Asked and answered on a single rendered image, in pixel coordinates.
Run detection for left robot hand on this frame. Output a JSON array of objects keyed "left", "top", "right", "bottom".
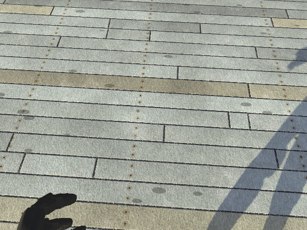
[{"left": 16, "top": 193, "right": 86, "bottom": 230}]

